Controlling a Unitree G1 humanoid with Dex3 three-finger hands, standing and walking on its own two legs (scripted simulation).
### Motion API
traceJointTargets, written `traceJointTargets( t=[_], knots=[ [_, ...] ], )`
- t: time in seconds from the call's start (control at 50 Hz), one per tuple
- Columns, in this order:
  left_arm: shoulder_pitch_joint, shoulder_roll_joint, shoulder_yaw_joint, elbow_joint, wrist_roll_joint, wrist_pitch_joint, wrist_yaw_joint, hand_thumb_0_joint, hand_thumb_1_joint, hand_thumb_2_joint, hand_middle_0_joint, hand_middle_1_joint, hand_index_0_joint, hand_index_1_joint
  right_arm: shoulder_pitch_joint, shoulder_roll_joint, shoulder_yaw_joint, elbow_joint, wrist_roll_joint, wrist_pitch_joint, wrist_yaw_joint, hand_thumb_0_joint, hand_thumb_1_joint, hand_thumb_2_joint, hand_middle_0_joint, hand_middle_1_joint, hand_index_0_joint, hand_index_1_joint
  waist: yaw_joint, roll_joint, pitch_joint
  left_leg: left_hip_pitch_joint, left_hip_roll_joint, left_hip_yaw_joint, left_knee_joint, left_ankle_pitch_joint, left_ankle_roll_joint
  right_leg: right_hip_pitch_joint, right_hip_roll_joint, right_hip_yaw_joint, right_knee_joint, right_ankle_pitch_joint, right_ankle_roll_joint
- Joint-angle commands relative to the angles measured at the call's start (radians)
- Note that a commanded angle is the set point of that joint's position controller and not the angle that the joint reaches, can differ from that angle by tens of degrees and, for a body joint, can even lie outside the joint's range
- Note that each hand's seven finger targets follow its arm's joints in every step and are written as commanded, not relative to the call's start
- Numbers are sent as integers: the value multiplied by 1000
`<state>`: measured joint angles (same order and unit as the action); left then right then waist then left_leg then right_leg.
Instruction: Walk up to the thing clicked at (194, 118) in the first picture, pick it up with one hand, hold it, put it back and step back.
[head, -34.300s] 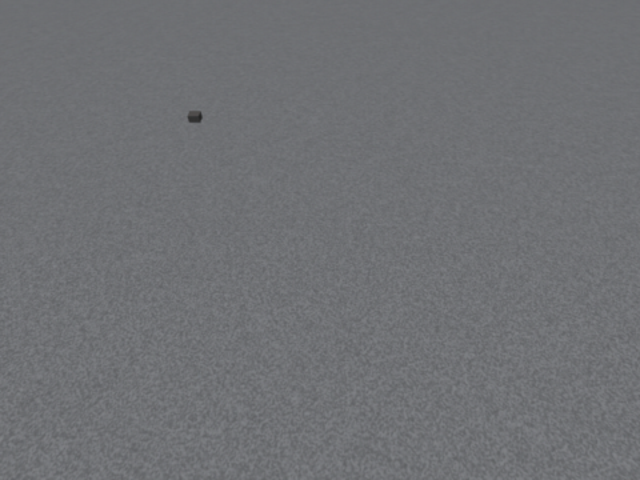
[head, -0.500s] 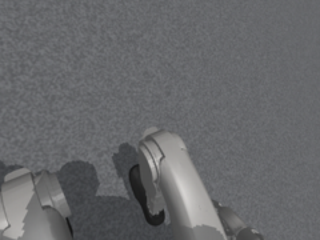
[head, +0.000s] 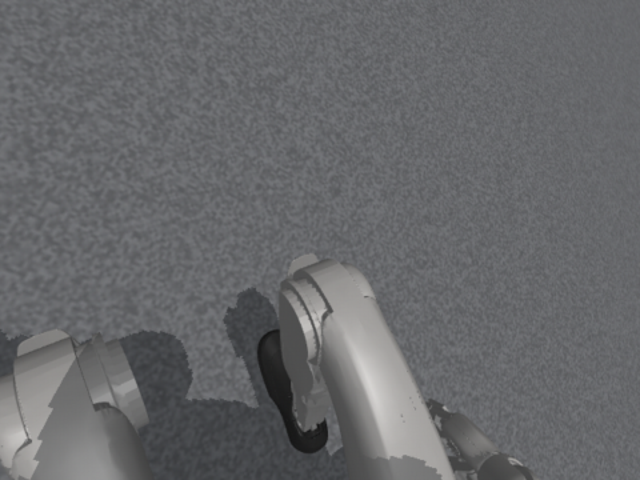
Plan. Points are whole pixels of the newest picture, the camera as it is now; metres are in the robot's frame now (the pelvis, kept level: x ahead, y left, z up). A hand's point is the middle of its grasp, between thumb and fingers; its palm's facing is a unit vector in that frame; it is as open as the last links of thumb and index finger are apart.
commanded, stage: open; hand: left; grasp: from above
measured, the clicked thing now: out of the picture +0.39 +0.35 -0.27
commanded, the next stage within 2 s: withdraw in 0.10 s
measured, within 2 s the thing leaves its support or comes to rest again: rests again in 0.10 s
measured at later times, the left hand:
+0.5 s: hand out of the picture +0.48 +0.34 -0.18, palm faces -0.31 -0.04 -0.95, open 12.7 cm
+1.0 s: hand out of the picture +0.42 +0.33 -0.11, palm faces -0.58 -0.16 -0.80, open 13.0 cm
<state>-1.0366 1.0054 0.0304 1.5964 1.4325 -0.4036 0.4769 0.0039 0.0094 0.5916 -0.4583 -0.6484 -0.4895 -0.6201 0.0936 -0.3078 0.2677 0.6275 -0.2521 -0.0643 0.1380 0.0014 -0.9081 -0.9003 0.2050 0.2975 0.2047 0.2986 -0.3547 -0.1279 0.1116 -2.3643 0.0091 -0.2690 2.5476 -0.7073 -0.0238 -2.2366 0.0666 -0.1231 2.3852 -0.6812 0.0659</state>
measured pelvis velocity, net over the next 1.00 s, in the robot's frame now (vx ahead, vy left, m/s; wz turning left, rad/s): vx -0.01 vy -0.01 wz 0.09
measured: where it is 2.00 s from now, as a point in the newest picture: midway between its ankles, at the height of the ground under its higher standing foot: (222, 454)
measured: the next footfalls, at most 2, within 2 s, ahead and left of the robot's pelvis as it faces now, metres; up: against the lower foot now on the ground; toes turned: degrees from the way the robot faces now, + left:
none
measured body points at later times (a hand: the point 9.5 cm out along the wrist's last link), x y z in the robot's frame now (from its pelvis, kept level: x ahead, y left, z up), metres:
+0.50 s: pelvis +0.01 +0.00 +0.01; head +0.26 +0.13 +0.36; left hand +0.49 +0.34 -0.13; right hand +0.07 -0.25 -0.07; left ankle +0.06 +0.13 -0.27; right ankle +0.11 -0.13 -0.27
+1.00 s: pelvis -0.01 -0.01 +0.05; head +0.23 +0.08 +0.42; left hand +0.45 +0.34 -0.06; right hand +0.07 -0.29 -0.03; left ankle +0.06 +0.13 -0.27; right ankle +0.11 -0.13 -0.27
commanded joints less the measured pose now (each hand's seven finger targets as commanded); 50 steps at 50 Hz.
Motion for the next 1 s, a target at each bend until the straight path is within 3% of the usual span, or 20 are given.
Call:
traceJointTargets(
  t=[0.0,0.06,0.12,0.24,0.3,0.32,0.36,0.42,0.46,0.48,0.52,0.56,0.62,0.68,0.76,0.8,0.84,0.92,0.96,0.98],
  knots=[
    [-288,205,19,-122,-12,7,60,0,-104,671,-342,-770,-376,-735,168,-302,-101,10,2,-1,-14,0,-900,-899,201,301,201,301,-32,538,-661,550,24,126,-259,223,31,302,30,-123,-193,263,-84],
    [-285,183,9,-91,-26,17,70,0,-139,701,-300,-813,-337,-773,173,-307,-100,25,4,-5,-13,0,-900,-899,201,301,201,301,-44,520,-623,526,21,124,-258,222,29,276,28,-135,-193,262,-85],
    [-253,182,1,-56,-13,35,71,0,-187,732,-264,-845,-300,-807,168,-305,-96,12,6,-15,-12,0,-900,-898,201,301,201,301,-42,506,-606,512,23,128,-252,215,32,281,30,-126,-189,262,-86],
    [-300,237,40,-146,-36,47,62,0,-281,799,-261,-834,-278,-816,169,-315,-101,-7,10,-22,-13,0,-904,-897,201,300,201,300,-28,545,-669,544,22,125,-266,215,26,290,28,-130,-193,249,-93],
    [-279,254,58,-218,-35,66,63,0,-300,808,-248,-844,-264,-826,198,-299,-110,1,18,-22,-8,0,-905,-898,201,300,201,300,4,619,-746,610,23,137,-270,270,19,315,21,-116,-179,290,-96],
    [-285,268,87,-267,-52,73,68,0,-293,802,-255,-832,-270,-816,196,-304,-120,-3,22,-21,-6,0,-904,-898,201,300,201,300,23,641,-788,629,23,136,-278,291,16,319,22,-118,-178,302,-97],
    [-273,237,95,-287,-66,94,72,0,-304,809,-243,-835,-258,-819,206,-290,-132,-11,24,-26,6,0,-902,-898,201,300,201,300,19,650,-789,617,22,144,-279,285,17,313,20,-110,-180,304,-99],
    [-281,247,151,-399,-100,146,71,0,-304,806,-249,-818,-260,-805,222,-293,-175,-10,41,-31,18,0,-901,-898,201,300,200,300,60,696,-843,638,18,160,-294,308,12,281,13,-105,-192,321,-105],
    [-256,210,165,-476,-142,197,63,0,-294,797,-263,-799,-271,-789,220,-278,-203,-14,60,-27,31,0,-900,-898,201,300,200,300,100,745,-926,704,19,167,-346,338,7,295,6,-92,-198,342,-104],
    [-258,170,154,-476,-165,227,54,0,-289,794,-264,-789,-272,-780,222,-275,-214,-12,68,-23,38,0,-897,-898,201,300,200,300,102,737,-918,704,18,166,-361,336,6,269,2,-88,-204,339,-107],
    [-311,61,89,-455,-215,281,18,0,-317,819,-245,-800,-248,-796,241,-256,-224,12,90,-17,45,0,-898,-899,200,300,200,300,71,675,-896,676,21,173,-378,302,22,261,10,-78,-246,326,-102],
    [-321,5,49,-407,-260,338,-31,0,-346,844,-218,-832,-221,-827,274,-256,-244,29,108,0,39,0,-898,-899,200,300,200,300,51,587,-836,623,16,179,-412,248,32,280,12,-69,-297,294,-100],
    [-332,-38,5,-389,-317,387,-126,0,-372,867,-220,-838,-214,-843,309,-259,-259,38,128,27,31,0,-903,-902,200,300,200,300,39,462,-821,558,12,184,-425,202,48,352,16,-50,-353,259,-96],
    [-300,-80,-36,-330,-356,404,-238,0,-375,869,-235,-827,-224,-839,300,-244,-257,36,149,50,22,0,-909,-904,199,300,200,300,47,368,-765,515,4,187,-459,170,56,406,10,-33,-382,216,-97],
    [-220,-55,-46,-282,-344,377,-349,0,-385,881,-235,-833,-220,-849,280,-244,-249,11,159,81,-9,0,-910,-905,199,300,199,300,67,249,-674,425,-10,210,-458,162,63,465,-1,-9,-431,179,-103],
    [-198,-1,-17,-287,-318,341,-375,0,-365,864,-254,-816,-239,-831,275,-244,-241,2,159,95,-23,0,-911,-905,199,300,199,300,85,207,-655,397,-18,220,-449,170,63,485,-8,0,-438,168,-105],
    [-219,13,-5,-335,-315,285,-390,0,-325,833,-277,-786,-266,-797,266,-239,-230,-11,156,104,-32,0,-907,-903,199,300,199,300,90,226,-678,415,-19,218,-438,186,60,477,-11,2,-426,176,-105],
    [-253,93,50,-397,-275,141,-366,0,-326,830,-265,-792,-259,-798,246,-238,-210,-12,136,112,-50,0,-907,-901,199,300,199,300,97,284,-735,454,-18,221,-396,197,54,457,-13,1,-394,183,-101],
    [-320,131,78,-459,-241,70,-310,0,-332,831,-268,-788,-260,-796,230,-240,-207,-13,122,112,-53,0,-909,-902,199,300,199,300,102,380,-798,520,-13,215,-384,188,42,412,-9,-2,-358,163,-107],
    [-341,115,69,-460,-220,49,-276,0,-349,841,-247,-805,-242,-809,228,-239,-203,-7,112,114,-51,0,-907,-901,199,300,199,300,93,441,-813,567,-12,213,-387,189,37,383,-11,-14,-344,173,-106]
  ],
)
